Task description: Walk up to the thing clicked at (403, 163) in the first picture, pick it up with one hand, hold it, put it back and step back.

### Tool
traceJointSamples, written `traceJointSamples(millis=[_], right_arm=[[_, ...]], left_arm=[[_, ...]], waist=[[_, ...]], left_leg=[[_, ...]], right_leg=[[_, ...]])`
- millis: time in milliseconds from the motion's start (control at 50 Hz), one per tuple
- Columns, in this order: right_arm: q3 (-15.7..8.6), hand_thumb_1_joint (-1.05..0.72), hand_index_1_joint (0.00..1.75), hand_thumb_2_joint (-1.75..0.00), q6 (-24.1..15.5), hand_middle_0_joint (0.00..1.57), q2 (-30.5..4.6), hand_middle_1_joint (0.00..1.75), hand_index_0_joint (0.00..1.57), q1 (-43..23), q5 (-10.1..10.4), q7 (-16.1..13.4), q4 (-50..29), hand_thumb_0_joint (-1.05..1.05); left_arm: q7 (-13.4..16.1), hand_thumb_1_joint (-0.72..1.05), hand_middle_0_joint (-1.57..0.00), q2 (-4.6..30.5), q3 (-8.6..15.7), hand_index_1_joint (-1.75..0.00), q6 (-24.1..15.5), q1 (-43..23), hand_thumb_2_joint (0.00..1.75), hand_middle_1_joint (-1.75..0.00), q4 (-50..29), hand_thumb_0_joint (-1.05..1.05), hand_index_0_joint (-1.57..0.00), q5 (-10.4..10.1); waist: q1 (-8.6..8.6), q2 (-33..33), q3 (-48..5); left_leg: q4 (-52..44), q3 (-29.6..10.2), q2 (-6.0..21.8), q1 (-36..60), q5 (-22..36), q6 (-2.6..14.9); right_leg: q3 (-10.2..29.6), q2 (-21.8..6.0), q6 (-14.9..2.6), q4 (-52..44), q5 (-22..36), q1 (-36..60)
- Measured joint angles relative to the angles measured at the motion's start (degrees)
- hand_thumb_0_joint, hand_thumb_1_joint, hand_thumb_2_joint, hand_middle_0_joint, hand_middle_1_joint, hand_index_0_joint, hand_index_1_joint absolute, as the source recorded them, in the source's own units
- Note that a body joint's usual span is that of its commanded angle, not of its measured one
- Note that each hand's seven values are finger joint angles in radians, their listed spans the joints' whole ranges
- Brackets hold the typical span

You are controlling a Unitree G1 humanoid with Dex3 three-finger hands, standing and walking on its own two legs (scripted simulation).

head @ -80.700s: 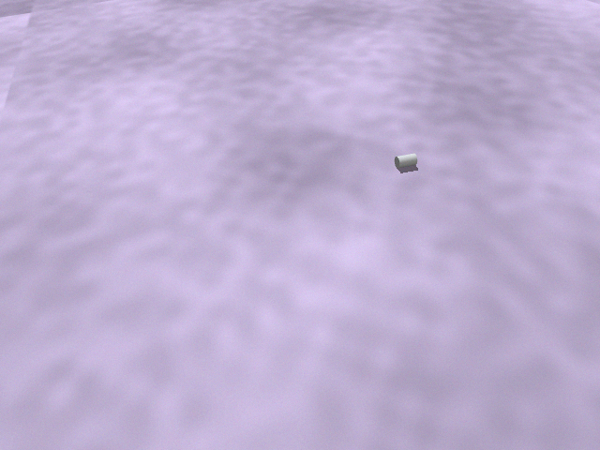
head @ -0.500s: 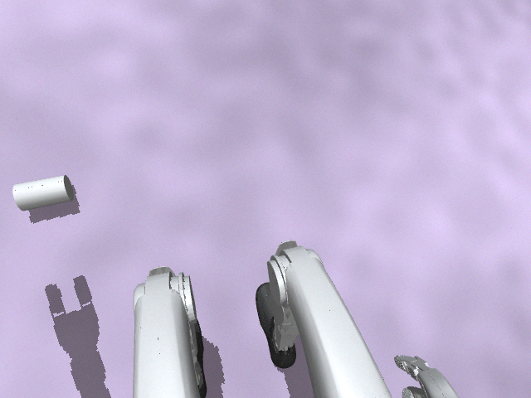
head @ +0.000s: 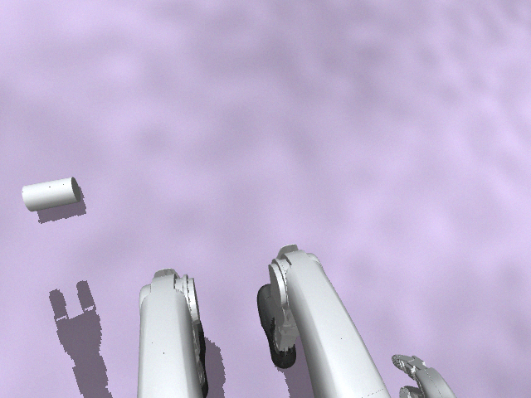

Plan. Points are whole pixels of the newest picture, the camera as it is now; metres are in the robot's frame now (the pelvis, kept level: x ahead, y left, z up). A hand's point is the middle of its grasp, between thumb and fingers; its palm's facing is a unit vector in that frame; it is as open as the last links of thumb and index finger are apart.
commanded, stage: go down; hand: left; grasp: from above
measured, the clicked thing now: (52, 194) +0.53 +0.39 -0.45
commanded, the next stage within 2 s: withdraw in 0.78 s
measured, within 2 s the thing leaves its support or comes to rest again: neither
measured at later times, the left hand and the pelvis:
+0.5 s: hand out of the picture +0.47 +0.43 -0.01, palm faces -0.43 -0.11 -0.89, open 12.5 cm; pelvis +0.01 +0.00 +0.02, yaw +0 degrees
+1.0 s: hand out of the picture +0.47 +0.43 -0.01, palm faces -0.43 -0.10 -0.90, open 12.7 cm; pelvis +0.01 +0.00 +0.02, yaw +0 degrees
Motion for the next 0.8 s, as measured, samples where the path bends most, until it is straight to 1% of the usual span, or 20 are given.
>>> traceJointSamples(millis=[220,460,800], right_arm=[[-0.1,-0.92,0.3,-0.91,0.0,0.21,0.0,0.3,0.2,0.2,0.3,-0.1,0.2,0.0],[-0.4,-0.92,0.3,-0.91,0.1,0.21,-0.1,0.3,0.2,0.3,0.4,0.1,0.2,0.0],[-0.6,-0.92,0.3,-0.91,0.1,0.21,-0.2,0.3,0.2,0.0,0.3,0.3,0.2,0.0]], left_arm=[[0.5,-0.29,-0.25,-0.1,0.0,-0.95,-0.4,0.9,0.75,-1.0,0.0,0.0,-0.29,-0.3],[0.7,-0.27,-0.27,-0.4,0.4,-0.93,-0.9,2.4,0.73,-0.98,-0.3,0.0,-0.31,-0.5],[1.2,-0.26,-0.28,-0.5,0.6,-0.91,-1.7,3.4,0.72,-0.96,-0.2,0.0,-0.33,-0.2]], waist=[[0.06,0.0,-0.2],[0.53,-0.1,-0.4],[0.94,0.0,-0.4]], left_leg=[[-1.7,0.0,0.1,2.1,-0.1,-0.04],[-3.1,0.1,0.2,3.8,-0.2,-0.07],[-3.7,0.0,0.2,4.4,-0.1,-0.17]], right_leg=[[0.0,0.1,-0.01,-1.7,0.0,2.0],[0.2,0.2,-0.02,-3.1,-0.1,3.6],[0.2,0.3,-0.1,-3.7,0.1,4.2]])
